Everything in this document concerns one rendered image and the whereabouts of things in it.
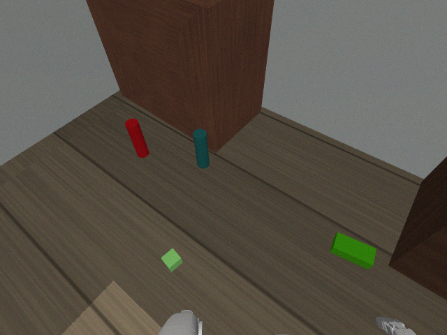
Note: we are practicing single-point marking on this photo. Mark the right robot hand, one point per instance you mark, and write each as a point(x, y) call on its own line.
point(393, 327)

